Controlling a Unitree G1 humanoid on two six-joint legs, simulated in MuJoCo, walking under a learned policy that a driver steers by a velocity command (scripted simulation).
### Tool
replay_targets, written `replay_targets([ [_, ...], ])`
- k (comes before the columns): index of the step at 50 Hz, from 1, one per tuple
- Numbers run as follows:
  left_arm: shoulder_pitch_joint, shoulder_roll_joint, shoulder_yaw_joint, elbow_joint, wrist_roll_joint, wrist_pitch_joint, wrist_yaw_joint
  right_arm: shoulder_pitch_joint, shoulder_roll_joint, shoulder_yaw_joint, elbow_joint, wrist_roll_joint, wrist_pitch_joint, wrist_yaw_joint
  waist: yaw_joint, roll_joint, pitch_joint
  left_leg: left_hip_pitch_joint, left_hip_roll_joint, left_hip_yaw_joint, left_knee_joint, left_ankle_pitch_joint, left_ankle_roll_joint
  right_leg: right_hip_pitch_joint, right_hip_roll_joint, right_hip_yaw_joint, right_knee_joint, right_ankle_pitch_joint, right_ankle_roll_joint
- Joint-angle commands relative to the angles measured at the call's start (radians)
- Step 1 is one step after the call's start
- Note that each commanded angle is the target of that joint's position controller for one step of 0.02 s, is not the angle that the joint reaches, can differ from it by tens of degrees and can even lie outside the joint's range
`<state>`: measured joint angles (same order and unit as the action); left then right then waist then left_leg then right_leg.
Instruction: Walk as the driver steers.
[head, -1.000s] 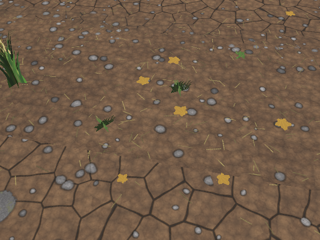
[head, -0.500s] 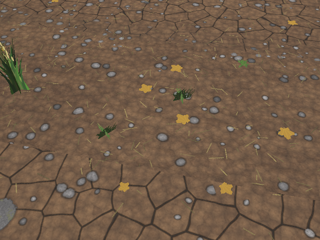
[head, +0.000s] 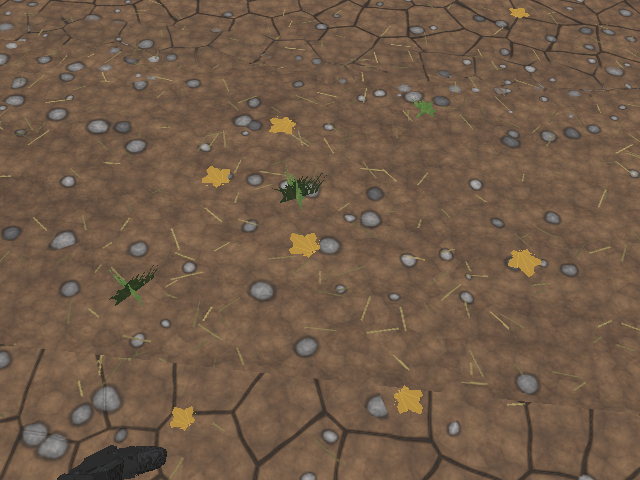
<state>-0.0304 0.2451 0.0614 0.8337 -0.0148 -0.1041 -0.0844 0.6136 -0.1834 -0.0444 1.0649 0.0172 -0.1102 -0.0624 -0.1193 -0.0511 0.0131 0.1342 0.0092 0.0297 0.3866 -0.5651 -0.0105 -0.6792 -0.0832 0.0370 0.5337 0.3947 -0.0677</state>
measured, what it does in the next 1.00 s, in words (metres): goes down: right foot 0.16 m lower, then left foot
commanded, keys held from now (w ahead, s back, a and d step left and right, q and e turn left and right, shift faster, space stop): w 0.54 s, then w+e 0.46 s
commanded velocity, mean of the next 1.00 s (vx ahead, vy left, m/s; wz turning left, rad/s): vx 0.49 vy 0.00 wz -0.15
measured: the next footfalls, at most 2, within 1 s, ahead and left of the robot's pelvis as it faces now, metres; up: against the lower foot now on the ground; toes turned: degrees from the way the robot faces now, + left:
right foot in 0.14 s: +0.29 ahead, -0.17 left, -0.16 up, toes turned -4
left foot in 0.58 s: +0.58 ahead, +0.07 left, -0.16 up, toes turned +2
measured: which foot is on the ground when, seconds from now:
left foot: down 0.00-0.14, up 0.16-0.56, down 0.58-1.00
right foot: up 0.00-0.12, down 0.14-0.60, up 0.62-1.00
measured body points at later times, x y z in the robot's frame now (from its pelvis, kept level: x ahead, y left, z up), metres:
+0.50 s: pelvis +0.35 -0.05 -0.13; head +0.37 -0.04 +0.32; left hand +0.33 +0.22 -0.27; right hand +0.55 -0.28 -0.22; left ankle +0.52 +0.07 -0.83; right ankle +0.25 -0.16 -0.86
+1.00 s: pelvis +0.62 -0.02 -0.12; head +0.63 -0.02 +0.33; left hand +0.80 +0.20 -0.24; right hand +0.57 -0.28 -0.25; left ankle +0.54 +0.07 -0.86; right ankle +0.76 -0.22 -0.80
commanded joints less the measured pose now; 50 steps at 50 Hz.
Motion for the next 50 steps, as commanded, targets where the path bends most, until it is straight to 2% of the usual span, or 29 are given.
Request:
replay_targets([
  [1,-0.183,0.031,-0.007,-0.118,-0.013,-0.016,-0.026,0.019,-0.130,-0.022,-0.043,0.011,0.010,-0.010,-0.006,0.122,0.186,-0.196,0.176,-0.065,0.051,0.387,0.112,0.019,-0.001,-0.021,-0.073,0.041,-0.010],
  [4,-0.130,0.050,-0.008,-0.093,-0.003,-0.029,-0.025,0.029,-0.151,-0.027,-0.049,0.015,0.042,-0.003,-0.005,0.110,0.108,-0.066,0.160,-0.061,0.281,0.584,0.083,0.117,0.006,-0.032,-0.170,0.049,0.007],
  [5,0.010,0.083,0.006,-0.046,0.000,-0.033,-0.017,0.010,-0.165,-0.027,-0.055,0.004,0.045,0.004,0.044,0.133,0.030,-0.063,0.151,-0.076,0.439,0.723,0.088,0.258,0.022,-0.053,-0.155,0.039,0.008],
  [6,0.222,0.128,0.030,0.030,-0.007,-0.035,-0.006,-0.032,-0.165,-0.024,-0.061,-0.004,0.049,0.016,0.148,0.119,-0.063,-0.147,0.133,-0.074,0.678,0.801,0.081,0.505,0.019,-0.062,-0.176,0.085,-0.005],
  [7,0.443,0.171,0.049,0.092,0.005,-0.021,0.007,-0.061,-0.162,-0.026,-0.046,0.001,0.032,0.036,0.289,0.013,-0.167,-0.359,0.040,-0.036,1.081,0.597,0.023,0.841,-0.057,-0.031,-0.190,0.200,-0.046],
  [8,0.520,0.229,0.027,0.134,0.052,-0.019,0.010,0.067,-0.015,-0.003,-0.038,-0.005,0.008,0.054,0.209,-0.284,-0.289,-0.848,-0.040,-0.138,1.523,-0.358,0.007,1.288,-0.191,0.044,0.244,0.724,-0.077],
  [9,0.595,0.243,0.040,0.132,0.043,-0.008,0.018,0.156,-0.080,0.005,-0.052,0.059,-0.034,0.075,0.239,-0.377,-0.533,-0.947,-0.063,-0.346,1.570,-0.258,0.019,1.452,-0.323,0.271,0.320,0.788,-0.232],
  [10,0.575,0.254,0.054,0.149,0.022,0.014,0.021,0.062,-0.120,-0.006,-0.102,0.076,-0.040,0.070,0.242,-0.222,-0.579,-1.026,-0.020,-0.291,1.516,-0.186,-0.006,1.394,-0.369,0.416,0.114,0.310,-0.300],
  [11,0.538,0.242,0.054,0.169,0.014,0.025,0.029,-0.053,-0.121,-0.002,-0.155,0.080,-0.032,0.052,0.205,-0.095,-0.519,-1.069,0.045,-0.178,1.495,-0.132,-0.014,1.252,-0.376,0.504,-0.035,-0.125,-0.316],
  [12,0.404,0.180,0.032,0.141,0.004,0.029,0.036,-0.144,-0.127,-0.004,-0.169,0.051,-0.011,0.026,0.173,0.069,-0.345,-1.071,0.065,-0.070,1.526,-0.054,-0.023,0.987,-0.345,0.499,-0.163,-0.279,-0.296],
  [13,0.338,0.196,0.024,0.109,0.029,0.009,0.033,-0.118,-0.106,0.003,-0.188,0.045,0.004,0.021,0.122,0.067,-0.296,-1.033,0.100,-0.099,1.539,0.041,-0.010,0.787,-0.422,0.580,-0.193,-0.395,-0.354],
  [14,0.229,0.128,0.003,0.093,0.025,-0.015,0.028,-0.170,-0.117,-0.006,-0.192,0.023,0.019,0.014,0.088,0.118,-0.194,-0.965,0.157,-0.154,1.351,0.170,0.026,0.564,-0.392,0.516,-0.230,-0.396,-0.293],
  [15,0.149,0.090,-0.010,0.093,0.020,-0.024,0.029,-0.224,-0.108,-0.014,-0.208,0.016,0.033,0.018,0.050,0.065,-0.060,-0.894,0.187,-0.172,1.178,0.224,0.023,0.363,-0.307,0.361,-0.252,-0.325,-0.225],
  [16,0.115,0.096,-0.008,0.101,0.013,-0.019,0.037,-0.251,-0.086,-0.012,-0.234,0.011,0.038,0.017,0.032,-0.006,0.023,-0.806,0.189,-0.149,0.955,0.252,0.019,0.226,-0.200,0.200,-0.312,-0.360,-0.177],
  [17,0.142,0.059,-0.020,0.112,0.027,-0.018,0.052,-0.317,-0.107,-0.023,-0.254,-0.001,0.032,0.013,0.055,-0.030,0.044,-0.744,0.157,-0.104,0.800,0.364,0.015,0.197,-0.091,0.070,-0.347,-0.266,-0.144],
  [18,0.166,0.111,-0.009,0.118,0.043,-0.021,0.068,-0.319,-0.074,-0.015,-0.273,-0.009,0.023,0.020,0.039,-0.112,0.043,-0.670,0.156,-0.089,0.635,0.460,0.004,0.170,-0.093,0.027,-0.334,-0.127,-0.163],
  [20,0.222,0.127,0.001,0.123,0.012,-0.020,0.089,-0.358,-0.066,-0.008,-0.265,-0.017,0.008,0.047,0.077,-0.069,-0.007,-0.572,0.106,-0.041,0.399,0.606,-0.006,0.273,-0.064,-0.032,-0.330,-0.092,-0.157],
  [22,0.285,0.177,0.019,0.146,-0.021,-0.008,0.097,-0.453,-0.067,-0.005,-0.295,-0.005,0.015,0.061,0.111,-0.028,-0.006,-0.630,0.095,-0.044,0.296,0.609,0.015,0.442,-0.132,0.026,-0.339,-0.148,-0.149],
  [25,0.375,0.176,0.026,0.181,-0.032,0.019,0.096,-0.553,-0.109,-0.018,-0.339,-0.006,0.021,0.079,0.143,0.030,0.047,-0.719,0.081,-0.042,0.212,0.550,0.069,0.610,-0.186,0.050,-0.301,-0.290,-0.119],
  [28,0.360,0.165,0.021,0.175,-0.016,0.042,0.090,-0.409,-0.168,-0.055,-0.306,-0.010,0.018,0.084,0.055,0.028,-0.027,-0.465,0.015,0.017,0.165,0.485,0.114,0.607,-0.125,0.004,-0.081,-0.126,-0.072],
  [29,0.364,0.132,0.005,0.160,-0.001,0.047,0.088,-0.231,-0.227,-0.082,-0.264,-0.011,0.015,0.079,-0.011,0.087,-0.137,-0.210,0.069,-0.058,0.174,0.521,0.150,0.487,-0.051,-0.045,0.174,-0.181,-0.037],
  [30,0.477,0.020,-0.029,0.148,0.004,0.034,0.082,-0.114,-0.338,-0.106,-0.247,-0.026,0.016,0.079,0.013,0.323,-0.283,0.139,0.336,-0.511,0.065,0.340,0.301,0.127,0.114,-0.096,0.607,-0.608,0.033],
  [31,0.449,0.063,-0.021,0.155,-0.011,0.013,0.075,-0.084,-0.275,-0.087,-0.245,-0.021,0.011,0.084,-0.005,0.330,-0.352,0.188,0.400,-0.783,-0.085,0.225,0.325,-0.005,0.145,0.085,0.761,-0.965,0.021],
  [32,0.371,0.145,0.002,0.135,-0.042,0.005,0.074,-0.174,-0.225,-0.070,-0.258,-0.018,0.001,0.082,0.013,0.252,-0.203,0.072,0.388,-0.653,-0.091,0.184,0.268,-0.090,0.099,0.115,0.821,-0.918,0.000],
  [34,0.278,0.137,0.012,0.115,-0.029,0.012,0.088,-0.338,-0.168,-0.050,-0.283,-0.021,-0.005,0.083,0.075,0.127,-0.057,-0.196,0.315,-0.388,-0.142,0.331,0.210,-0.033,0.003,0.081,0.711,-0.757,-0.005],
  [36,0.317,0.110,0.022,0.135,-0.016,0.043,0.093,-0.375,-0.127,-0.040,-0.274,-0.030,-0.018,0.084,0.118,0.146,-0.030,-0.319,0.256,-0.231,-0.196,0.466,0.169,0.090,-0.038,0.099,0.636,-0.673,-0.004],
  [37,0.340,0.081,0.021,0.135,-0.019,0.054,0.091,-0.378,-0.144,-0.045,-0.262,-0.033,-0.021,0.079,0.140,0.158,-0.046,-0.314,0.262,-0.196,-0.220,0.475,0.184,0.095,-0.034,0.091,0.624,-0.642,0.007],
  [44,0.199,0.059,0.037,0.077,-0.009,0.064,0.080,-0.299,-0.165,-0.058,-0.208,-0.037,-0.017,0.040,0.112,0.107,0.020,-0.207,0.250,0.018,-0.266,0.564,0.158,-0.075,-0.007,0.111,0.381,-0.359,0.034],
  [50,0.026,0.022,0.018,-0.012,-0.002,0.061,0.046,-0.223,-0.178,-0.065,-0.168,-0.023,0.002,0.024,0.051,0.104,0.102,-0.113,0.269,0.146,-0.251,0.635,0.142,-0.092,-0.003,-0.012,0.174,-0.313,0.024],
])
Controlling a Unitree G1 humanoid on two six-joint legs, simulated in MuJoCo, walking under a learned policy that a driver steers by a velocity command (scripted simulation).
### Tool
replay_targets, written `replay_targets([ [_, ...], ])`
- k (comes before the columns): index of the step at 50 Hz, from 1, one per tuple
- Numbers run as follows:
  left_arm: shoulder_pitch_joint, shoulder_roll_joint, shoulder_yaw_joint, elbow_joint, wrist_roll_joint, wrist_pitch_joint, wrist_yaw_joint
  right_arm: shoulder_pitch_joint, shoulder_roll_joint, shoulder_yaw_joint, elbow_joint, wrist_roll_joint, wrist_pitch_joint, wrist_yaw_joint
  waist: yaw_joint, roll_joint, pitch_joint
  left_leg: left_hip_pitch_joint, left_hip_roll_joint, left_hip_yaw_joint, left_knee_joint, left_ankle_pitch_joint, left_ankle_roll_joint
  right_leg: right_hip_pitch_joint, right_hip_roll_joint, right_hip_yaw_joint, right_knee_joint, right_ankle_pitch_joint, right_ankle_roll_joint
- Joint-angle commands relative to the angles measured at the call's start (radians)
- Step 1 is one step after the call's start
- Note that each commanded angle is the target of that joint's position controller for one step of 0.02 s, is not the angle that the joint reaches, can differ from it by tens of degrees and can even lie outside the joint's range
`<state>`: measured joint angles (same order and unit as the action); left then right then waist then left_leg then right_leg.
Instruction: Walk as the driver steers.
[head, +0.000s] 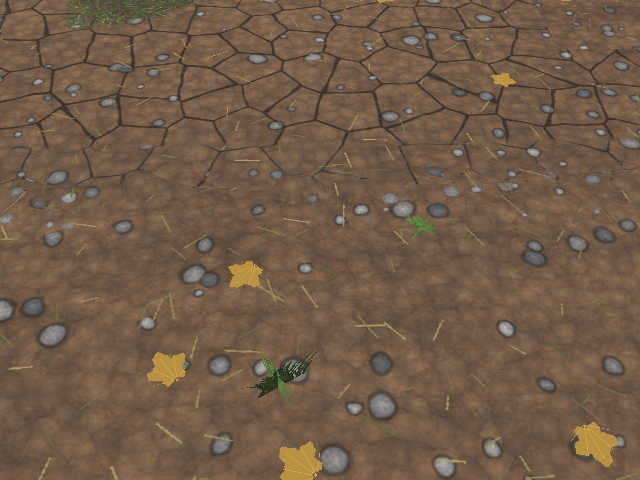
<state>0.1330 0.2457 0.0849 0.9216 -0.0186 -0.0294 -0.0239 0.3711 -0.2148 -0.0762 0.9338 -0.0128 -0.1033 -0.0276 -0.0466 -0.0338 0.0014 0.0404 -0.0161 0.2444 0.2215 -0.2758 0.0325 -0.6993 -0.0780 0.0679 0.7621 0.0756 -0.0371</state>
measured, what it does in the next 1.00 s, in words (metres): walks ahead, turning right: right foot, then left foot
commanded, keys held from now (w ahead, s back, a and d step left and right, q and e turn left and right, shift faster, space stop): w+e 0.32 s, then w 0.68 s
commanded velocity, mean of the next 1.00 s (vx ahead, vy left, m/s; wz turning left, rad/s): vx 0.50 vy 0.00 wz -0.30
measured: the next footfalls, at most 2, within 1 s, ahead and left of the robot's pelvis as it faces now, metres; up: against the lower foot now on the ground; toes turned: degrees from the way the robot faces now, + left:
right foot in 0.18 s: +0.26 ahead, -0.13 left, +0.00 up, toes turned -9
left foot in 0.68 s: +0.61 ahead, +0.00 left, +0.00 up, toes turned -16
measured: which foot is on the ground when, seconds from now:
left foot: down 0.00-0.18, up 0.20-0.66, down 0.68-1.00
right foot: up 0.00-0.16, down 0.18-0.70, up 0.72-1.00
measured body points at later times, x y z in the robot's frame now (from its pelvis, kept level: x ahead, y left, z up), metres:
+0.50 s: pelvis +0.29 -0.07 +0.00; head +0.31 -0.09 +0.45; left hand +0.40 +0.19 -0.11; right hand +0.43 -0.36 -0.09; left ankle +0.50 +0.08 -0.68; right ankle +0.22 -0.12 -0.74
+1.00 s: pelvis +0.58 -0.08 +0.01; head +0.60 -0.09 +0.45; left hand +0.81 +0.11 -0.10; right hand +0.53 -0.35 -0.12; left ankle +0.57 +0.01 -0.74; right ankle +0.67 -0.30 -0.68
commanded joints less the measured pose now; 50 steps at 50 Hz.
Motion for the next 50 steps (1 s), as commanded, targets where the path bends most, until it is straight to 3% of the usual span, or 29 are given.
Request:
replay_targets([
  [1,-0.164,0.015,-0.010,-0.118,0.000,-0.016,-0.019,0.036,-0.153,-0.036,-0.027,0.011,0.000,-0.011,-0.028,0.089,0.125,0.014,0.306,-0.059,-0.073,0.372,0.102,-0.083,-0.006,-0.062,-0.076,-0.024,-0.015],
  [3,-0.197,0.015,-0.012,-0.149,-0.004,-0.019,-0.032,0.046,-0.165,-0.041,-0.020,0.019,0.012,-0.010,-0.028,0.093,0.136,0.069,0.323,-0.036,-0.024,0.485,0.100,-0.080,0.009,-0.110,-0.107,-0.107,-0.036],
  [5,-0.174,0.036,-0.002,-0.167,-0.008,-0.021,-0.041,0.017,-0.195,-0.047,-0.030,0.028,0.023,-0.013,0.010,0.125,0.094,0.083,0.326,-0.005,0.078,0.813,0.086,0.033,0.060,-0.177,-0.119,-0.206,-0.071],
  [7,-0.024,0.100,0.030,-0.149,-0.016,-0.020,-0.042,-0.024,-0.232,-0.053,-0.045,0.033,0.036,-0.018,0.107,0.171,-0.011,0.070,0.315,0.011,0.308,1.124,0.064,0.252,0.138,-0.227,-0.113,-0.292,-0.117],
  [8,0.135,0.157,0.061,-0.113,-0.016,-0.019,-0.034,-0.055,-0.237,-0.050,-0.054,0.040,0.038,-0.016,0.196,0.151,-0.100,-0.015,0.280,0.027,0.516,1.079,0.034,0.496,0.175,-0.218,-0.203,-0.211,-0.157],
  [9,0.276,0.247,0.094,-0.083,-0.010,-0.008,-0.011,-0.062,-0.220,-0.042,-0.076,0.025,0.025,-0.015,0.249,0.032,-0.186,-0.287,0.232,0.017,0.835,0.670,-0.016,0.802,0.037,0.026,-0.247,-0.218,-0.219],
  [10,0.231,0.334,0.101,-0.109,-0.009,-0.014,-0.005,0.014,-0.064,0.003,-0.137,0.011,-0.010,0.000,0.112,-0.211,-0.276,-0.706,-0.012,-0.121,1.211,-0.275,-0.081,1.076,-0.232,0.656,-0.376,-0.323,-0.428],
  [11,0.281,0.259,0.073,-0.110,0.009,-0.022,-0.006,-0.082,-0.138,-0.005,-0.163,0.054,-0.058,0.018,0.174,-0.098,-0.354,-0.817,-0.003,-0.351,1.283,-0.288,-0.050,1.119,-0.262,0.771,-0.489,-0.351,-0.428],
  [12,0.252,0.190,0.056,-0.105,0.010,-0.034,-0.005,-0.151,-0.157,-0.009,-0.186,0.079,-0.073,0.024,0.169,-0.063,-0.228,-0.880,0.052,-0.352,1.234,-0.208,-0.022,1.036,-0.227,0.591,-0.475,-0.276,-0.370],
  [13,0.171,0.141,0.041,-0.120,-0.002,-0.043,-0.009,-0.162,-0.155,-0.009,-0.180,0.059,-0.076,0.019,0.114,0.029,-0.135,-0.835,0.101,-0.346,1.120,-0.130,-0.012,0.874,-0.168,0.446,-0.470,-0.174,-0.319],
  [14,0.102,0.106,0.030,-0.139,-0.004,-0.046,-0.008,-0.173,-0.169,-0.020,-0.173,0.024,-0.070,0.010,0.077,0.045,-0.093,-0.764,0.129,-0.336,1.031,-0.095,-0.019,0.741,-0.127,0.355,-0.479,-0.086,-0.288],
  [15,0.071,0.086,0.019,-0.157,0.003,-0.046,-0.003,-0.155,-0.171,-0.026,-0.172,0.012,-0.054,0.010,0.046,0.053,-0.070,-0.704,0.145,-0.334,1.002,-0.062,-0.027,0.653,-0.101,0.307,-0.508,-0.028,-0.284],
  [18,0.088,0.132,0.026,-0.162,0.004,-0.049,0.017,-0.149,-0.144,-0.021,-0.187,0.004,-0.023,0.015,0.019,0.036,-0.035,-0.661,0.158,-0.303,0.856,-0.018,-0.077,0.521,-0.090,0.231,-0.542,0.111,-0.288],
  [21,0.148,0.151,0.027,-0.144,0.002,-0.047,0.033,-0.263,-0.109,-0.004,-0.222,-0.001,-0.015,0.017,0.062,0.005,-0.010,-0.661,0.136,-0.265,0.630,0.188,-0.091,0.486,-0.034,0.135,-0.551,0.153,-0.236],
  [24,0.199,0.151,0.023,-0.130,-0.001,-0.043,0.034,-0.362,-0.092,0.009,-0.245,0.011,-0.019,0.030,0.114,-0.028,0.001,-0.600,0.090,-0.245,0.414,0.386,-0.072,0.490,-0.008,0.098,-0.547,0.050,-0.189],
  [27,0.247,0.155,0.019,-0.109,-0.003,-0.043,0.031,-0.438,-0.112,0.009,-0.274,0.023,-0.026,0.044,0.146,-0.047,0.032,-0.621,0.074,-0.255,0.326,0.411,-0.047,0.569,-0.059,0.150,-0.526,-0.036,-0.184],
  [30,0.272,0.164,0.021,-0.094,0.000,-0.035,0.036,-0.448,-0.140,0.004,-0.294,0.021,-0.035,0.058,0.133,-0.057,0.040,-0.659,0.063,-0.265,0.274,0.301,-0.003,0.705,-0.123,0.199,-0.461,0.031,-0.167],
  [32,0.249,0.180,0.025,-0.098,0.003,-0.029,0.039,-0.371,-0.167,-0.007,-0.282,0.020,-0.039,0.059,0.082,-0.076,0.004,-0.550,0.031,-0.238,0.254,0.221,0.032,0.739,-0.120,0.191,-0.374,0.247,-0.142],
  [33,0.228,0.176,0.021,-0.104,0.006,-0.027,0.038,-0.256,-0.194,-0.022,-0.251,0.017,-0.040,0.055,0.019,-0.066,-0.069,-0.386,0.008,-0.215,0.232,0.252,0.062,0.723,-0.077,0.156,-0.248,0.394,-0.122],
  [34,0.205,0.150,0.008,-0.125,0.016,-0.027,0.035,-0.089,-0.235,-0.034,-0.220,0.004,-0.040,0.051,-0.055,-0.030,-0.205,-0.109,0.105,-0.305,0.285,0.324,0.120,0.592,-0.027,0.116,-0.027,0.316,-0.092],
  [35,0.334,0.071,-0.015,-0.129,0.007,-0.042,0.032,0.052,-0.315,-0.057,-0.194,-0.012,-0.034,0.048,-0.048,0.193,-0.373,0.293,0.333,-0.697,0.262,0.208,0.274,0.230,0.125,0.035,0.372,-0.071,-0.015],
  [36,0.350,0.082,-0.022,-0.117,-0.003,-0.057,0.025,0.090,-0.258,-0.043,-0.166,0.011,-0.027,0.057,-0.052,0.323,-0.416,0.371,0.424,-0.987,0.119,0.058,0.319,0.042,0.168,0.088,0.529,-0.642,-0.004],
  [37,0.262,0.160,-0.004,-0.134,-0.018,-0.063,0.020,0.022,-0.198,-0.023,-0.178,0.027,-0.021,0.055,-0.056,0.214,-0.245,0.255,0.394,-0.898,0.098,-0.070,0.266,-0.060,0.101,0.105,0.604,-0.606,-0.009],
  [39,0.130,0.150,-0.005,-0.171,-0.004,-0.065,0.021,-0.109,-0.161,-0.005,-0.199,0.013,-0.007,0.054,-0.007,0.064,-0.044,-0.053,0.311,-0.673,0.036,0.028,0.214,-0.040,0.013,0.032,0.495,-0.454,-0.011],
  [40,0.135,0.142,0.001,-0.168,0.008,-0.058,0.024,-0.137,-0.141,0.004,-0.204,0.003,-0.010,0.057,0.024,0.066,-0.016,-0.139,0.276,-0.610,0.002,0.094,0.201,0.011,-0.019,0.030,0.435,-0.411,-0.010],
  [41,0.165,0.123,-0.001,-0.163,0.006,-0.049,0.024,-0.148,-0.148,0.004,-0.200,0.001,-0.013,0.059,0.048,0.108,-0.016,-0.194,0.264,-0.579,-0.022,0.137,0.207,0.060,-0.031,0.025,0.401,-0.394,-0.003],
  [43,0.184,0.095,-0.006,-0.154,0.008,-0.038,0.027,-0.140,-0.155,0.002,-0.188,0.009,-0.020,0.059,0.061,0.122,-0.017,-0.234,0.241,-0.500,-0.057,0.221,0.217,0.081,-0.043,0.006,0.328,-0.360,0.013],
  [46,0.091,0.082,-0.012,-0.182,0.018,-0.038,0.030,-0.108,-0.194,-0.009,-0.168,0.012,-0.016,0.047,0.045,0.096,-0.002,-0.220,0.230,-0.423,-0.087,0.304,0.213,0.031,-0.054,-0.008,0.163,-0.207,0.037],
  [50,-0.038,0.060,-0.022,-0.212,0.014,-0.050,0.018,-0.053,-0.209,-0.011,-0.140,0.025,-0.003,0.036,-0.001,0.097,0.020,-0.201,0.190,-0.331,-0.091,0.302,0.170,0.080,-0.021,-0.040,-0.085,-0.006,0.041],
])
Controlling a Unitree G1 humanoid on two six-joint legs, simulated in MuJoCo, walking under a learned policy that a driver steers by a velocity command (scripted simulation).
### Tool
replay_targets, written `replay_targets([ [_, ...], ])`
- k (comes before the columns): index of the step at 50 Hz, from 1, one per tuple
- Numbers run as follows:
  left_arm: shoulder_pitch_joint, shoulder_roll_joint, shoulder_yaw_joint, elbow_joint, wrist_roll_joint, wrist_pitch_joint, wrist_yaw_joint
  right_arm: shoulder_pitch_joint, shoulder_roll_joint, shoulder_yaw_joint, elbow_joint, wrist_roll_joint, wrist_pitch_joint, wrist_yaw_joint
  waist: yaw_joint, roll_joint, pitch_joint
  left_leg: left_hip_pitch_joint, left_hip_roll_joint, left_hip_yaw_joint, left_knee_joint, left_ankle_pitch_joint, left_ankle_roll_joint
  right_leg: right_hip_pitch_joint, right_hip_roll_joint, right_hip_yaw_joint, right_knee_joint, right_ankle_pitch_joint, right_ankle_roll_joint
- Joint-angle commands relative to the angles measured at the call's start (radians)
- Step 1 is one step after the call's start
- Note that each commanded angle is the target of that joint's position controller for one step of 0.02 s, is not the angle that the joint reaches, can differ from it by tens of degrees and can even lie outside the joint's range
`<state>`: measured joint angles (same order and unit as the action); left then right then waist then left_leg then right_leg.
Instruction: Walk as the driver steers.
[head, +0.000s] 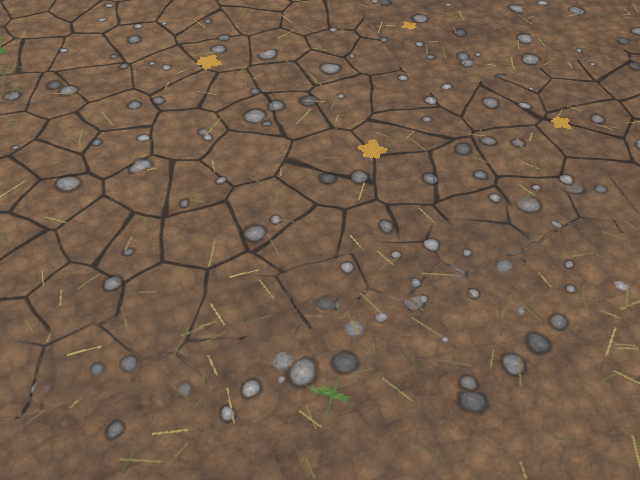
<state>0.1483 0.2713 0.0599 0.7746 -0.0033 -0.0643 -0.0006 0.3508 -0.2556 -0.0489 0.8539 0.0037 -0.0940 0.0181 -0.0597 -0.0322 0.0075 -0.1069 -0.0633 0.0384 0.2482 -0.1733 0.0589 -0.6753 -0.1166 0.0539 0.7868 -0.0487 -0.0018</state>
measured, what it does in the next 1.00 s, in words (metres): walks ahead, turning left: right foot, then left foot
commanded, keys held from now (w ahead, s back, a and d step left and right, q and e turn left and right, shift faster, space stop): w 0.08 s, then no key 0.06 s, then q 0.46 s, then w+q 0.26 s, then w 0.14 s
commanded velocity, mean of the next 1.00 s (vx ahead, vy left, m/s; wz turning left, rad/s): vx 0.26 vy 0.00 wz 0.35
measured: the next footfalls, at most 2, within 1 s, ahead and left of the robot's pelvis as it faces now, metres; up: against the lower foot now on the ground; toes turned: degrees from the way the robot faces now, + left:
right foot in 0.20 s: +0.29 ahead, -0.15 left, +0.00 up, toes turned -1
left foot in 0.68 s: +0.23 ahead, +0.10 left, +0.00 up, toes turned +18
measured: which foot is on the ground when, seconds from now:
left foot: down 0.00-0.20, up 0.22-0.66, down 0.68-1.00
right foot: up 0.00-0.18, down 0.20-0.68, up 0.70-1.00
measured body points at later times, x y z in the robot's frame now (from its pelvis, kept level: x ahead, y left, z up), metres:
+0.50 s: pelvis +0.18 -0.05 -0.01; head +0.22 -0.06 +0.44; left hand +0.28 +0.23 -0.12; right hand +0.34 -0.32 -0.13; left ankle +0.22 +0.10 -0.69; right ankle +0.25 -0.15 -0.75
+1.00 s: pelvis +0.29 +0.02 +0.00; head +0.30 +0.05 +0.45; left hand +0.36 +0.34 -0.11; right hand +0.45 -0.23 -0.10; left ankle +0.19 +0.08 -0.75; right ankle +0.48 -0.08 -0.71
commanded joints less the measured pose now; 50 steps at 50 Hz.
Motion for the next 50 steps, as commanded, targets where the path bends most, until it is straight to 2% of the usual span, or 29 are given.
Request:
replay_targets([
  [1,-0.086,0.033,0.001,-0.074,-0.004,-0.017,-0.008,-0.010,-0.173,-0.039,-0.050,0.011,-0.009,-0.011,-0.002,0.097,0.021,-0.041,0.241,-0.121,-0.114,0.187,0.142,0.066,0.027,-0.034,-0.148,0.138,0.007],
  [4,-0.168,0.040,-0.001,-0.107,-0.012,-0.024,-0.022,0.040,-0.180,-0.041,-0.022,0.016,0.004,-0.012,-0.028,0.100,0.046,0.042,0.279,-0.139,-0.081,0.177,0.140,0.049,0.044,-0.038,-0.223,0.114,-0.004],
  [6,-0.186,0.051,0.001,-0.123,-0.006,-0.033,-0.032,0.038,-0.182,-0.042,-0.010,0.014,0.019,-0.018,-0.018,0.110,0.051,0.100,0.292,-0.140,-0.008,0.332,0.119,0.062,0.066,-0.042,-0.274,0.059,-0.025],
  [8,-0.112,0.081,0.015,-0.109,0.006,-0.044,-0.036,0.021,-0.192,-0.044,-0.007,0.015,0.031,-0.025,0.032,0.133,-0.010,0.126,0.276,-0.142,0.116,0.532,0.079,0.202,0.104,-0.055,-0.330,0.051,-0.055],
  [9,-0.002,0.112,0.030,-0.075,0.018,-0.050,-0.032,0.006,-0.184,-0.038,-0.012,0.018,0.034,-0.027,0.091,0.123,-0.078,0.099,0.229,-0.123,0.235,0.620,0.049,0.371,0.124,-0.075,-0.381,0.151,-0.080],
  [10,0.123,0.179,0.048,-0.050,0.035,-0.054,-0.023,0.001,-0.149,-0.023,-0.035,0.004,0.028,-0.028,0.136,0.071,-0.203,-0.038,0.168,-0.093,0.426,0.457,0.001,0.640,0.007,0.013,-0.318,0.486,-0.128],
  [11,0.215,0.246,0.060,-0.043,0.055,-0.039,-0.010,0.113,-0.053,0.010,-0.041,-0.016,0.014,-0.022,0.126,-0.156,-0.364,-0.407,0.041,-0.042,0.806,-0.157,-0.079,1.046,-0.287,0.305,-0.231,0.840,-0.288],
  [12,0.248,0.196,0.048,-0.040,0.028,-0.019,-0.010,0.176,-0.091,0.004,-0.010,0.009,0.010,-0.019,0.141,-0.210,-0.510,-0.482,0.019,-0.163,0.990,-0.551,-0.095,1.085,-0.366,0.439,-0.260,0.800,-0.357],
  [13,0.190,0.165,0.038,-0.057,0.018,-0.005,-0.008,0.085,-0.183,-0.025,-0.031,0.033,0.016,-0.021,0.151,-0.117,-0.396,-0.540,0.064,-0.176,1.052,-0.515,-0.099,0.957,-0.306,0.329,-0.299,0.691,-0.314],
  [14,0.115,0.137,0.029,-0.064,0.012,0.000,-0.002,0.004,-0.174,-0.027,-0.057,0.035,0.030,-0.028,0.126,-0.077,-0.281,-0.583,0.101,-0.136,1.029,-0.458,-0.103,0.837,-0.257,0.238,-0.332,0.584,-0.273],
  [15,0.047,0.105,0.018,-0.060,0.008,0.003,-0.001,-0.013,-0.156,-0.029,-0.056,0.025,0.052,-0.037,0.091,-0.041,-0.191,-0.566,0.130,-0.115,0.975,-0.404,-0.115,0.692,-0.216,0.168,-0.390,0.459,-0.251],
  [16,0.004,0.089,0.013,-0.058,0.016,0.001,0.000,-0.001,-0.146,-0.035,-0.054,0.016,0.078,-0.045,0.058,-0.065,-0.144,-0.482,0.155,-0.113,0.930,-0.354,-0.120,0.552,-0.190,0.114,-0.439,0.384,-0.230],
  [17,-0.032,0.103,0.019,-0.055,0.027,0.001,-0.001,0.027,-0.123,-0.034,-0.055,0.015,0.101,-0.050,0.029,-0.101,-0.121,-0.409,0.149,-0.088,0.923,-0.308,-0.130,0.447,-0.180,0.075,-0.488,0.320,-0.237],
  [19,-0.075,0.121,0.027,-0.051,0.037,-0.003,0.004,0.034,-0.108,-0.038,-0.072,0.011,0.124,-0.059,0.007,-0.108,-0.094,-0.374,0.148,-0.070,0.882,-0.250,-0.135,0.361,-0.179,0.013,-0.542,0.257,-0.252],
  [20,-0.080,0.125,0.029,-0.046,0.035,-0.004,0.009,0.019,-0.106,-0.040,-0.085,0.010,0.129,-0.060,0.007,-0.100,-0.093,-0.382,0.154,-0.070,0.852,-0.218,-0.132,0.365,-0.186,-0.008,-0.553,0.244,-0.255],
  [25,-0.086,0.151,0.039,-0.022,0.022,0.020,0.037,-0.091,-0.102,-0.041,-0.146,0.006,0.135,-0.040,0.040,-0.079,-0.097,-0.348,0.172,-0.045,0.653,-0.086,-0.109,0.409,-0.197,-0.091,-0.572,0.073,-0.239],
  [30,-0.060,0.191,0.053,0.002,-0.003,0.054,0.032,-0.149,-0.120,-0.052,-0.200,0.007,0.146,-0.012,0.058,-0.083,-0.080,-0.308,0.145,0.005,0.475,-0.149,-0.069,0.514,-0.237,-0.100,-0.497,0.048,-0.199],
  [32,-0.061,0.193,0.057,0.012,-0.024,0.062,0.026,-0.100,-0.115,-0.058,-0.183,0.008,0.145,-0.006,0.031,-0.063,-0.093,-0.189,0.107,0.051,0.326,-0.086,-0.023,0.483,-0.212,-0.127,-0.444,-0.164,-0.146],
  [33,-0.043,0.156,0.049,0.022,-0.023,0.065,0.021,-0.048,-0.139,-0.072,-0.160,0.008,0.144,-0.012,0.019,-0.029,-0.094,-0.096,0.079,0.047,0.272,-0.088,0.011,0.418,-0.172,-0.155,-0.371,-0.314,-0.102],
  [34,-0.045,0.091,0.033,0.019,-0.007,0.066,0.012,0.035,-0.210,-0.096,-0.140,0.012,0.139,-0.025,0.005,0.150,-0.074,0.011,0.196,-0.157,0.143,-0.101,0.081,0.269,-0.077,-0.251,-0.115,-0.445,-0.029],
  [35,-0.128,0.060,0.023,-0.058,0.016,0.055,0.009,0.078,-0.336,-0.120,-0.156,0.015,0.127,-0.031,-0.002,0.375,-0.025,0.115,0.407,-0.617,0.032,-0.283,0.267,-0.104,0.105,-0.244,0.182,-0.634,0.045],
  [36,-0.204,0.113,0.038,-0.072,0.001,0.030,0.003,0.083,-0.289,-0.102,-0.171,-0.008,0.090,-0.019,-0.046,0.261,-0.035,0.101,0.431,-0.716,-0.047,-0.367,0.312,-0.188,0.105,-0.037,0.313,-0.597,0.021],
  [37,-0.190,0.142,0.048,-0.073,-0.024,0.013,-0.006,0.029,-0.248,-0.088,-0.180,-0.013,0.064,-0.019,-0.005,0.240,-0.014,0.092,0.407,-0.640,-0.058,-0.401,0.265,-0.211,0.071,0.003,0.311,-0.481,-0.009],
  [38,-0.156,0.158,0.056,-0.046,-0.021,0.001,-0.008,-0.021,-0.216,-0.079,-0.192,-0.002,0.052,-0.023,0.027,0.196,-0.006,0.072,0.370,-0.558,-0.046,-0.382,0.213,-0.189,0.048,0.006,0.288,-0.381,-0.019],
  [39,-0.148,0.163,0.060,-0.031,-0.003,-0.009,-0.004,-0.049,-0.191,-0.070,-0.199,0.010,0.051,-0.029,0.035,0.177,-0.010,0.063,0.344,-0.506,-0.047,-0.328,0.183,-0.169,0.040,0.006,0.237,-0.305,-0.016],
  [40,-0.150,0.153,0.060,-0.024,0.007,-0.016,-0.006,-0.053,-0.177,-0.062,-0.203,0.009,0.050,-0.036,0.044,0.166,-0.013,0.042,0.314,-0.462,-0.054,-0.259,0.168,-0.123,0.041,0.006,0.191,-0.237,-0.011],
  [43,-0.174,0.110,0.049,-0.018,0.006,-0.030,-0.015,-0.018,-0.190,-0.067,-0.205,0.004,0.039,-0.048,0.037,0.130,-0.030,0.044,0.267,-0.370,-0.054,-0.065,0.156,-0.044,0.078,-0.008,0.028,-0.080,0.012],
  [46,-0.204,0.077,0.031,-0.017,0.000,-0.032,-0.026,0.010,-0.191,-0.069,-0.192,0.008,0.034,-0.051,0.014,0.156,-0.016,0.018,0.245,-0.302,-0.057,-0.021,0.143,0.040,0.094,-0.021,-0.140,0.010,0.034],
  [50,-0.262,0.084,0.018,-0.038,-0.010,-0.040,-0.040,0.060,-0.198,-0.071,-0.161,0.012,0.034,-0.042,-0.024,0.160,0.031,0.003,0.266,-0.308,-0.049,-0.027,0.148,0.090,0.093,-0.028,-0.239,0.022,0.032],
])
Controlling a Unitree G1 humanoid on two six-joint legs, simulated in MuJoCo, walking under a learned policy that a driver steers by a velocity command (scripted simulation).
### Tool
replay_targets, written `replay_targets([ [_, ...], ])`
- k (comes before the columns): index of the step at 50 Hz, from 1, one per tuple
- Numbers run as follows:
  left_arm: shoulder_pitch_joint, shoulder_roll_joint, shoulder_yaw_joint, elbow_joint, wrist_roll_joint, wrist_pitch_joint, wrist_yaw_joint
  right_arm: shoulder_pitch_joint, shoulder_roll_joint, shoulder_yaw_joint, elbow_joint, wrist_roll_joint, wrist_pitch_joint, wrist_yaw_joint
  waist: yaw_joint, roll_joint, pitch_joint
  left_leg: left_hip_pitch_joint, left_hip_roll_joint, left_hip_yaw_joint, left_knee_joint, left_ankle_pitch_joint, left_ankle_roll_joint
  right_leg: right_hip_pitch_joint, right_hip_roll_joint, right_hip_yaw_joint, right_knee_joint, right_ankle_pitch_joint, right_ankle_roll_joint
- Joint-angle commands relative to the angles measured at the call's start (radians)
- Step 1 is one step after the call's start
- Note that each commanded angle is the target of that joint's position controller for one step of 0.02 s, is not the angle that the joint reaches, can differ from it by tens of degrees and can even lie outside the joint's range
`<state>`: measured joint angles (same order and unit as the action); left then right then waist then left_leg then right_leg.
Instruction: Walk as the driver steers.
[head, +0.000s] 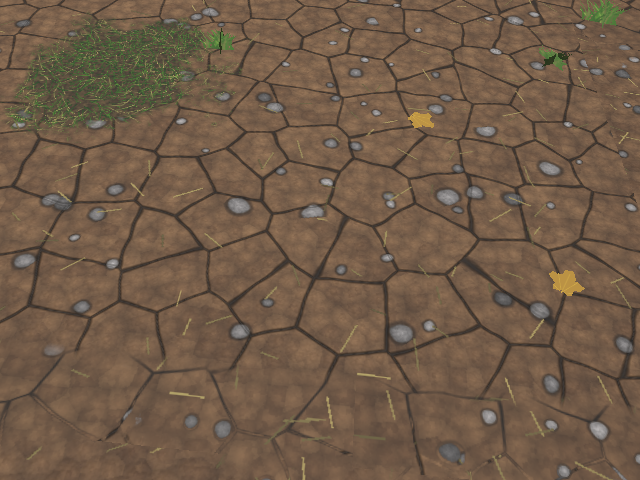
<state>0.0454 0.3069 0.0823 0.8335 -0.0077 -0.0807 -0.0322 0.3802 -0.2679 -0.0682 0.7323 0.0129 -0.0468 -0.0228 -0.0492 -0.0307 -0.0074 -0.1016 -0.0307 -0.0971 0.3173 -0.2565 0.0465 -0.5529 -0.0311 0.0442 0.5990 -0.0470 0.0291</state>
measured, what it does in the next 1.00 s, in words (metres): walks ahead: right foot, then left foot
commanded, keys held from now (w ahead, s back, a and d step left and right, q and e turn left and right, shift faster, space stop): w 0.90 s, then w+e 0.10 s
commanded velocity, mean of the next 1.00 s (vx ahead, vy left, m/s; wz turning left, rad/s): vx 0.48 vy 0.00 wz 0.06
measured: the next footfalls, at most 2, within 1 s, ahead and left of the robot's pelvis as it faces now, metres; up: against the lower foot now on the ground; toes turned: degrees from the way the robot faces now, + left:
right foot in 0.16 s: +0.21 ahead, -0.14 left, +0.00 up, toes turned +2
left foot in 0.66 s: +0.53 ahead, +0.11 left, +0.00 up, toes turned +4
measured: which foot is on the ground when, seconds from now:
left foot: down 0.00-0.16, up 0.18-0.64, down 0.66-1.00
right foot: up 0.00-0.14, down 0.16-0.68, up 0.70-1.00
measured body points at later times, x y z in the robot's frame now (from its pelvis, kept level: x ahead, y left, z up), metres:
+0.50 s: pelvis +0.25 -0.04 +0.00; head +0.29 -0.05 +0.44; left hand +0.24 +0.23 -0.13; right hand +0.47 -0.28 -0.10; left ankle +0.42 +0.13 -0.70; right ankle +0.17 -0.15 -0.75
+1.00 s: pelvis +0.53 +0.02 +0.00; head +0.56 +0.02 +0.45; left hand +0.70 +0.28 -0.11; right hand +0.58 -0.26 -0.12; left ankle +0.49 +0.11 -0.75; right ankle +0.71 -0.15 -0.69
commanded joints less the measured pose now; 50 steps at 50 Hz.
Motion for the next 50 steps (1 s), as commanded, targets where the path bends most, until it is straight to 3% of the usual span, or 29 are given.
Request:
replay_targets([
  [1,-0.166,0.055,-0.005,-0.102,-0.007,-0.028,-0.012,0.036,-0.186,-0.052,-0.034,0.004,-0.012,0.001,-0.039,0.157,0.055,0.007,0.242,-0.181,-0.109,0.062,0.162,-0.030,0.006,-0.020,-0.066,0.006,-0.006],
  [5,-0.112,0.092,0.000,-0.097,-0.009,-0.045,-0.019,0.032,-0.191,-0.052,-0.019,0.007,-0.001,0.004,-0.007,0.183,0.052,0.052,0.268,-0.210,-0.044,0.178,0.143,0.062,0.019,-0.049,-0.125,-0.063,-0.053],
  [6,-0.051,0.102,0.007,-0.078,-0.006,-0.048,-0.017,0.017,-0.184,-0.048,-0.021,0.008,0.003,0.003,0.030,0.180,0.028,0.045,0.246,-0.190,0.011,0.279,0.125,0.154,0.036,-0.070,-0.161,-0.049,-0.071],
  [7,0.059,0.131,0.023,-0.045,0.000,-0.049,-0.010,0.009,-0.162,-0.039,-0.025,0.003,0.004,0.002,0.079,0.165,-0.040,0.012,0.199,-0.149,0.130,0.408,0.099,0.318,0.034,-0.063,-0.160,-0.037,-0.100],
  [8,0.229,0.184,0.039,-0.017,0.011,-0.051,-0.004,-0.013,-0.119,-0.021,-0.045,-0.009,0.002,0.001,0.154,0.079,-0.168,-0.120,0.135,-0.082,0.397,0.354,0.058,0.561,-0.107,0.093,-0.146,-0.063,-0.169],
  [9,0.352,0.281,0.066,0.015,0.017,-0.039,-0.003,0.067,-0.057,-0.003,-0.076,0.003,-0.016,-0.001,0.136,-0.229,-0.272,-0.489,-0.022,0.017,0.764,-0.050,-0.028,0.870,-0.314,0.518,-0.234,-0.251,-0.321],
  [10,0.349,0.190,0.041,0.025,-0.009,-0.040,-0.010,0.039,-0.116,-0.012,-0.068,0.013,-0.031,-0.003,0.155,-0.205,-0.231,-0.645,-0.023,-0.072,0.914,-0.306,-0.031,0.867,-0.341,0.679,-0.333,-0.424,-0.337],
  [11,0.288,0.141,0.024,0.014,-0.011,-0.035,-0.007,-0.020,-0.157,-0.023,-0.075,0.030,-0.039,0.003,0.143,-0.134,-0.107,-0.714,0.033,-0.078,0.962,-0.240,-0.016,0.772,-0.321,0.550,-0.339,-0.446,-0.299],
  [13,0.195,0.085,0.003,-0.010,0.005,-0.023,-0.001,-0.100,-0.142,-0.020,-0.087,0.009,-0.044,0.009,0.104,-0.040,-0.005,-0.680,0.115,-0.012,0.881,-0.096,-0.012,0.581,-0.242,0.367,-0.377,-0.306,-0.261],
  [14,0.173,0.068,-0.005,-0.015,0.015,-0.024,0.001,-0.104,-0.135,-0.023,-0.088,0.000,-0.041,0.011,0.080,-0.051,0.008,-0.631,0.143,-0.008,0.837,-0.052,-0.013,0.514,-0.216,0.313,-0.400,-0.233,-0.251],
  [16,0.173,0.076,-0.005,-0.010,0.011,-0.027,0.005,-0.088,-0.101,-0.016,-0.086,-0.001,-0.032,0.016,0.059,-0.069,0.012,-0.588,0.158,0.013,0.784,-0.019,-0.028,0.452,-0.195,0.246,-0.437,-0.124,-0.262],
  [18,0.191,0.102,0.000,0.001,0.003,-0.031,0.013,-0.130,-0.085,-0.008,-0.105,-0.007,-0.028,0.015,0.059,-0.048,0.031,-0.613,0.166,0.034,0.700,0.030,-0.050,0.432,-0.192,0.183,-0.462,-0.002,-0.272],
  [20,0.208,0.120,0.003,0.007,-0.002,-0.028,0.020,-0.190,-0.068,0.001,-0.123,-0.010,-0.032,0.017,0.073,-0.032,0.038,-0.610,0.164,0.053,0.566,0.133,-0.061,0.433,-0.171,0.115,-0.466,0.095,-0.258],
  [23,0.257,0.131,0.001,0.021,-0.011,-0.019,0.024,-0.295,-0.041,0.014,-0.146,-0.002,-0.042,0.031,0.112,-0.029,0.051,-0.538,0.129,0.093,0.363,0.293,-0.057,0.426,-0.135,0.037,-0.465,0.127,-0.227],
  [27,0.340,0.143,0.001,0.052,-0.019,0.001,0.027,-0.399,-0.049,0.014,-0.181,0.010,-0.050,0.054,0.142,-0.031,0.080,-0.528,0.098,0.098,0.237,0.326,-0.034,0.528,-0.186,0.048,-0.436,0.132,-0.215],
  [30,0.340,0.165,0.009,0.060,-0.019,0.019,0.033,-0.375,-0.086,0.000,-0.187,0.006,-0.052,0.065,0.097,-0.049,0.054,-0.466,0.070,0.104,0.194,0.220,0.008,0.624,-0.220,0.047,-0.343,0.317,-0.187],
  [31,0.327,0.177,0.013,0.058,-0.018,0.024,0.035,-0.307,-0.110,-0.012,-0.171,0.003,-0.051,0.063,0.052,-0.062,0.007,-0.362,0.041,0.128,0.185,0.194,0.028,0.633,-0.210,0.030,-0.256,0.479,-0.175],
  [32,0.313,0.167,0.008,0.053,-0.015,0.030,0.037,-0.164,-0.148,-0.034,-0.128,0.000,-0.048,0.056,-0.026,-0.049,-0.082,-0.162,0.017,0.153,0.163,0.215,0.059,0.594,-0.168,-0.008,-0.086,0.586,-0.151],
  [33,0.310,0.129,-0.009,0.030,0.004,0.029,0.040,0.011,-0.202,-0.053,-0.091,-0.009,-0.042,0.045,-0.096,0.005,-0.219,0.147,0.137,0.033,0.219,0.255,0.111,0.409,-0.123,-0.035,0.178,0.396,-0.119],
  [34,0.434,0.003,-0.047,0.006,0.008,0.008,0.032,0.076,-0.300,-0.070,-0.075,-0.025,-0.039,0.044,-0.037,0.269,-0.364,0.502,0.395,-0.456,0.146,0.054,0.272,0.004,0.059,-0.056,0.579,-0.194,-0.051],
  [35,0.408,0.070,-0.036,0.025,-0.005,-0.016,0.022,0.096,-0.214,-0.049,-0.074,-0.013,-0.037,0.046,-0.066,0.270,-0.419,0.525,0.426,-0.661,0.023,-0.030,0.286,-0.116,0.065,0.082,0.700,-0.520,-0.060],
  [36,0.314,0.134,-0.016,-0.006,-0.033,-0.026,0.015,0.021,-0.173,-0.031,-0.075,-0.009,-0.037,0.045,-0.057,0.205,-0.244,0.401,0.391,-0.504,0.008,-0.032,0.236,-0.200,0.007,0.069,0.742,-0.470,-0.068],
  [37,0.246,0.127,-0.019,-0.022,-0.033,-0.031,0.015,-0.046,-0.156,-0.024,-0.081,-0.008,-0.036,0.044,-0.033,0.126,-0.138,0.243,0.347,-0.369,-0.011,0.062,0.210,-0.188,-0.042,0.038,0.697,-0.381,-0.070],
  [38,0.217,0.114,-0.018,-0.028,-0.018,-0.029,0.018,-0.099,-0.138,-0.019,-0.081,-0.015,-0.037,0.048,0.001,0.082,-0.072,0.111,0.310,-0.283,-0.043,0.144,0.198,-0.157,-0.072,0.024,0.633,-0.321,-0.064],
  [39,0.230,0.104,-0.013,-0.023,-0.010,-0.016,0.021,-0.132,-0.112,-0.011,-0.083,-0.023,-0.043,0.051,0.037,0.085,-0.042,0.018,0.276,-0.220,-0.083,0.197,0.187,-0.095,-0.100,0.030,0.590,-0.276,-0.062],
  [40,0.258,0.085,-0.016,-0.017,-0.011,-0.003,0.021,-0.148,-0.115,-0.013,-0.078,-0.023,-0.049,0.053,0.060,0.121,-0.042,-0.040,0.271,-0.195,-0.115,0.215,0.199,-0.045,-0.108,0.030,0.564,-0.257,-0.051],
  [42,0.264,0.057,-0.021,-0.013,-0.005,0.017,0.026,-0.150,-0.118,-0.015,-0.059,-0.012,-0.063,0.054,0.078,0.119,-0.023,-0.094,0.255,-0.126,-0.158,0.253,0.210,-0.033,-0.115,0.020,0.501,-0.221,-0.031],
  [45,0.157,0.048,-0.024,-0.047,0.007,0.020,0.028,-0.118,-0.145,-0.022,-0.028,-0.014,-0.064,0.041,0.060,0.088,0.021,-0.088,0.242,-0.062,-0.195,0.267,0.204,-0.105,-0.122,0.017,0.339,-0.065,-0.010],
  [50,0.018,0.028,-0.035,-0.079,-0.007,0.010,0.006,-0.072,-0.176,-0.030,0.017,-0.015,-0.060,0.028,0.001,0.084,0.056,-0.038,0.231,0.076,-0.218,0.234,0.151,-0.068,-0.079,-0.019,0.075,0.166,-0.022],
])
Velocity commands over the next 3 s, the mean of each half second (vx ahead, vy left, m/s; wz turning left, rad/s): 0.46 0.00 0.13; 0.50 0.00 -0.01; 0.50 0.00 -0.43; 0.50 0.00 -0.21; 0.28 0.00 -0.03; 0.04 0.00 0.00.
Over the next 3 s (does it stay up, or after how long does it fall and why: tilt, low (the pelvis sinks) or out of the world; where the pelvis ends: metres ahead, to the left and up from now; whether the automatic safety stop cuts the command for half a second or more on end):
stays up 1.34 -0.20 -0.01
